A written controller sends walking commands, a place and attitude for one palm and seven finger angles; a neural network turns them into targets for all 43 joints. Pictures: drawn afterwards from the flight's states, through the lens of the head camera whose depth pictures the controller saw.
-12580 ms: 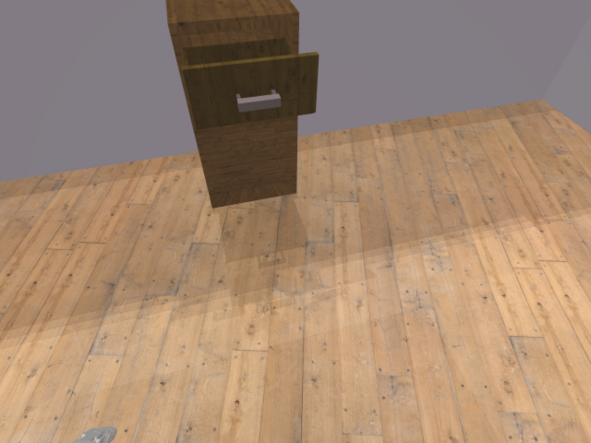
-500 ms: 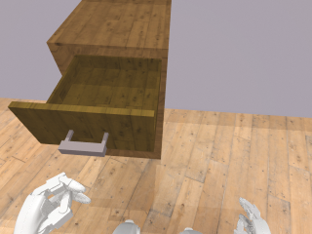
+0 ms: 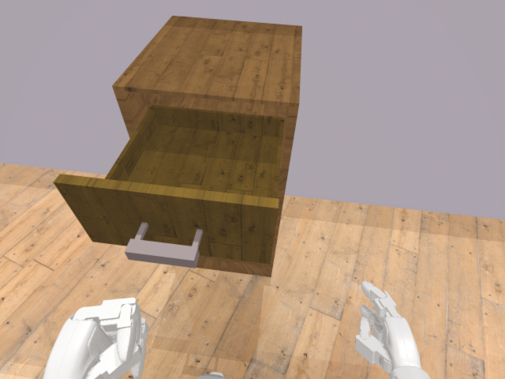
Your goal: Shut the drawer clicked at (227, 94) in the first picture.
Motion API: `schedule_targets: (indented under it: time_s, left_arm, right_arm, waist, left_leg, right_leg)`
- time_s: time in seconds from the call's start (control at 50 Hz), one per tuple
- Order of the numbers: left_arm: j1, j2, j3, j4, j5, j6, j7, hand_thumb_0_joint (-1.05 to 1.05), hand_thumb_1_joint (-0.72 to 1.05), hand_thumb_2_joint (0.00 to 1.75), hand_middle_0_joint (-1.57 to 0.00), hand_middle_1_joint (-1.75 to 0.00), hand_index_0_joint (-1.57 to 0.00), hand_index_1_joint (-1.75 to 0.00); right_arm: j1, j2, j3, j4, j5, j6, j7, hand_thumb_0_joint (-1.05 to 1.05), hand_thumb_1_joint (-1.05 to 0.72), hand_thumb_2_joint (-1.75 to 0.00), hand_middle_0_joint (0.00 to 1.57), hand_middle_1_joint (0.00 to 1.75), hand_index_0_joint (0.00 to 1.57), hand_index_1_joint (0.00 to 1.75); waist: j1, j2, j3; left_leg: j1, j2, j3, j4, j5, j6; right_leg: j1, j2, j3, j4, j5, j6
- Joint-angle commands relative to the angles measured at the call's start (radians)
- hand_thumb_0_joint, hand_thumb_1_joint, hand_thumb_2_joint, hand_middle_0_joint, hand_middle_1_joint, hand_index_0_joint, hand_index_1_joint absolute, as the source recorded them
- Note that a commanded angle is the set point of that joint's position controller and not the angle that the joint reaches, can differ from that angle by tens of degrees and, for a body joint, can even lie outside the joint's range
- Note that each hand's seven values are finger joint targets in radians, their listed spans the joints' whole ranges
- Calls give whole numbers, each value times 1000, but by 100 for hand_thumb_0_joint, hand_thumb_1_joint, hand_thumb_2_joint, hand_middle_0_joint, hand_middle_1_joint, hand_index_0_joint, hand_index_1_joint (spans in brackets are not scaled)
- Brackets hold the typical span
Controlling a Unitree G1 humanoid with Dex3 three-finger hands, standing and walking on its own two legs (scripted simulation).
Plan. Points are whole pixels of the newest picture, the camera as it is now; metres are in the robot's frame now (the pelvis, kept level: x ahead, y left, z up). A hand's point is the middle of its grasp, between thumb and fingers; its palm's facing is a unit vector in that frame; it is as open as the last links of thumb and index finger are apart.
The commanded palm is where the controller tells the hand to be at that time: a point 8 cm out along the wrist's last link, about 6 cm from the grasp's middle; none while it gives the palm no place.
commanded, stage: raise the hand and make a fist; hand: left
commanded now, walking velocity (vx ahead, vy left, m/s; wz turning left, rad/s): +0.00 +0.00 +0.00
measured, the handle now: (167, 242) +0.34 +0.18 +0.01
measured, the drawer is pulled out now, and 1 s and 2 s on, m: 0.29 0.29 0.29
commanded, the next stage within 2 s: bring the fist close to the handle in 0.56 s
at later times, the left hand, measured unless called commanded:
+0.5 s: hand (150, 353) +0.14 +0.13 +0.11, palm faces -0.02 -1.00 -0.06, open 3.3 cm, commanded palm +0.10 +0.19 +0.12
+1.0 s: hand (164, 338) +0.16 +0.13 +0.08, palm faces -0.03 -1.00 -0.06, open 3.3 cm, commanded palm +0.13 +0.19 +0.08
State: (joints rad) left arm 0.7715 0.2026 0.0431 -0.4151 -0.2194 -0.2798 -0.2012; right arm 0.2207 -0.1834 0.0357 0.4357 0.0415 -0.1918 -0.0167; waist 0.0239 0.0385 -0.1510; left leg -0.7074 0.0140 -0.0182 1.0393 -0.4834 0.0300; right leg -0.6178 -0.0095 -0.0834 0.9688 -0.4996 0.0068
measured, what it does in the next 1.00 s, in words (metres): stands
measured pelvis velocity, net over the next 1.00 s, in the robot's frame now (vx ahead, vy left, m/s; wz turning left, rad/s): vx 0.00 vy -0.03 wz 0.00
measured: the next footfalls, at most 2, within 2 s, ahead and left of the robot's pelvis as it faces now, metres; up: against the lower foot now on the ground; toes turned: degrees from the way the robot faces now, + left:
none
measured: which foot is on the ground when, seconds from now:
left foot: down 0.00-1.00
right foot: down 0.00-1.00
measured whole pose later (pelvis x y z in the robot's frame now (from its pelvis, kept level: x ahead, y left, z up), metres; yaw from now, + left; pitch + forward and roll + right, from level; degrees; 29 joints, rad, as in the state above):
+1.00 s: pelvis +0.00 -0.03 +0.00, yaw +0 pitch +9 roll -1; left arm 0.68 0.21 0.08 -0.28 -0.24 -0.34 -0.23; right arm 0.24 -0.22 0.00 0.50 0.04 -0.21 -0.04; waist 0.00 0.04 -0.14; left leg -0.71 0.03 -0.03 1.02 -0.47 -0.01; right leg -0.64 0.01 -0.10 0.99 -0.51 -0.03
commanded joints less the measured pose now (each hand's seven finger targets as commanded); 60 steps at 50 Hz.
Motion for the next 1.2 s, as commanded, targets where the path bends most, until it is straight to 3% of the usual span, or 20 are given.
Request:
schedule_targets:
  time_s: [0.0, 0.04, 0.1, 0.14, 0.18, 0.26, 0.34, 0.4, 0.46, 0.5, 0.52, 0.6, 0.66, 0.7, 0.82, 0.86, 0.92, 1.04, 1.1, 1.18]
  left_arm:
    - [26, 103, 77, -249, -8, -45, 7, 0, 90, 90, -140, -160, -140, -160]
    - [40, 56, 24, -297, -12, -43, 6, 0, 90, 90, -140, -160, -140, -160]
    - [73, 68, 31, -304, -7, -28, 19, 0, 90, 90, -140, -160, -140, -160]
    - [71, 53, 7, -318, -1, -16, 26, 0, 90, 90, -140, -160, -140, -160]
    - [82, 57, 23, -280, 1, -7, 36, 0, 90, 90, -140, -160, -140, -160]
    - [129, 59, 31, -289, 5, -9, 45, 0, 90, 90, -140, -160, -140, -160]
    - [94, 54, 9, -318, 6, -37, 54, 0, 90, 90, -140, -160, -140, -160]
    - [80, 83, 41, -308, 6, -56, 62, 0, 90, 90, -140, -160, -140, -160]
    - [73, 69, 31, -278, -1, -59, 51, 0, 90, 90, -140, -160, -140, -160]
    - [75, 97, 68, -259, -1, -60, 48, 0, 90, 90, -140, -160, -140, -160]
    - [89, 72, 50, -260, -9, -58, 41, 0, 90, 90, -140, -160, -140, -160]
    - [70, 121, 119, -224, -27, -56, 22, 0, 90, 90, -140, -160, -140, -160]
    - [49, 86, 84, -208, -39, -64, 0, 0, 90, 90, -140, -160, -140, -160]
    - [29, 95, 101, -152, -41, -72, -8, 0, 90, 90, -140, -160, -140, -160]
    - [-38, 91, 89, -120, -33, -113, -27, 0, 90, 90, -140, -160, -140, -160]
    - [-65, 110, 116, -97, -36, -122, -25, 0, 90, 90, -140, -160, -140, -160]
    - [-77, 84, 99, -72, -34, -131, -21, 0, 90, 90, -140, -160, -140, -160]
    - [-117, 89, 104, -20, -32, -134, -22, 0, 90, 90, -140, -160, -140, -160]
    - [-135, 81, 89, 1, -24, -140, -15, 0, 90, 90, -140, -160, -140, -160]
    - [-171, 80, 82, 15, -17, -154, 0, 0, 90, 90, -140, -160, -140, -160]
  right_arm:
    - [-62, -135, -72, -161, 13, -50, -15, 0, -90, -90, 20, 30, 20, 30]
    - [-55, -130, -66, -177, 15, -55, -10, 0, -90, -90, 20, 30, 20, 30]
    - [-66, -130, -66, -177, 16, -61, -8, 0, -90, -90, 20, 30, 20, 30]
    - [-56, -130, -64, -180, 18, -63, -7, 0, -90, -90, 20, 30, 20, 30]
    - [-59, -131, -68, -175, 18, -60, -11, 0, -90, -90, 20, 30, 20, 30]
    - [-68, -128, -71, -183, 19, -58, -12, 0, -90, -90, 20, 30, 20, 30]
    - [-60, -130, -68, -182, 16, -67, -12, 0, -90, -90, 20, 30, 20, 30]
    - [-60, -132, -71, -174, 15, -71, -15, 0, -90, -90, 20, 30, 20, 30]
    - [-59, -132, -70, -173, 17, -73, -16, 0, -90, -90, 20, 30, 20, 30]
    - [-63, -134, -74, -159, 19, -74, -22, 0, -90, -90, 20, 30, 20, 30]
    - [-61, -129, -71, -164, 19, -76, -22, 0, -90, -90, 20, 30, 20, 30]
    - [-73, -127, -75, -143, 23, -79, -34, 0, -90, -90, 20, 30, 20, 30]
    - [-68, -127, -71, -136, 24, -90, -35, 0, -90, -90, 20, 30, 20, 30]
    - [-68, -132, -75, -117, 19, -93, -37, 0, -90, -90, 20, 30, 20, 30]
    - [-54, -138, -78, -112, 10, -96, -34, 0, -90, -90, 20, 30, 20, 30]
    - [-55, -140, -81, -107, 8, -92, -34, 0, -90, -90, 20, 30, 20, 30]
    - [-56, -140, -80, -105, 5, -84, -31, 0, -90, -90, 20, 30, 20, 30]
    - [-54, -144, -87, -101, 1, -64, -31, 0, -90, -90, 20, 30, 20, 30]
    - [-61, -150, -85, -103, -3, -57, -30, 0, -90, -90, 20, 30, 20, 30]
    - [-47, -151, -87, -107, -7, -50, -29, 0, -90, -90, 20, 30, 20, 30]
  waist:
    - [-13, 27, -57]
    - [-14, 55, -68]
    - [-5, 30, -56]
    - [-13, 31, -44]
    - [-13, -11, -9]
    - [1, -17, -26]
    - [-13, -1, -11]
    - [-11, 3, -7]
    - [-19, -21, 5]
    - [-11, -22, -7]
    - [-10, -19, -12]
    - [-3, -48, -12]
    - [-18, -23, 0]
    - [-26, -72, 17]
    - [-30, -23, -23]
    - [-29, -35, -43]
    - [-27, -12, -59]
    - [-33, -31, -97]
    - [-36, -33, -77]
    - [-42, -28, -114]
  left_leg:
    - [142, 8, -43, -216, 223, -4]
    - [167, 9, -46, -225, 237, -6]
    - [160, 12, -50, -235, 235, -6]
    - [164, 12, -49, -241, 217, -6]
    - [137, 11, -47, -245, 182, -7]
    - [132, 4, -30, -242, 188, -5]
    - [128, 1, -27, -233, 155, -1]
    - [111, -2, -23, -223, 136, 0]
    - [98, -5, -17, -216, 120, 2]
    - [102, -7, -12, -209, 132, 4]
    - [105, -10, -9, -210, 137, 4]
    - [98, -12, -2, -198, 160, 5]
    - [113, -14, 0, -194, 178, 5]
    - [95, -15, -5, -181, 188, 5]
    - [93, -21, 0, -161, 194, 6]
    - [79, -22, 1, -149, 197, 4]
    - [78, -23, 1, -145, 209, 4]
    - [58, -20, 1, -121, 241, 2]
    - [33, -18, -4, -114, 221, 4]
    - [23, -15, -7, -96, 215, 1]
  right_leg:
    - [8, 34, -17, -143, 174, -30]
    - [6, 31, -23, -140, 175, -30]
    - [19, 32, -25, -146, 171, -30]
    - [11, 31, -27, -152, 158, -28]
    - [10, 33, -27, -160, 136, -27]
    - [33, 29, -20, -163, 144, -28]
    - [11, 29, -11, -169, 109, -27]
    - [10, 27, 0, -177, 89, -28]
    - [6, 24, 10, -190, 72, -25]
    - [23, 23, 26, -203, 79, -27]
    - [29, 20, 28, -205, 86, -26]
    - [58, 14, 58, -234, 103, -23]
    - [47, 13, 55, -233, 139, -20]
    - [43, 13, 65, -240, 158, -16]
    - [24, 8, 68, -211, 161, -18]
    - [27, 6, 75, -204, 168, -16]
    - [19, 10, 63, -182, 185, -20]
    - [13, 11, 60, -145, 249, -16]
    - [-18, 16, 51, -131, 211, -20]
    - [-51, 20, 42, -96, 201, -22]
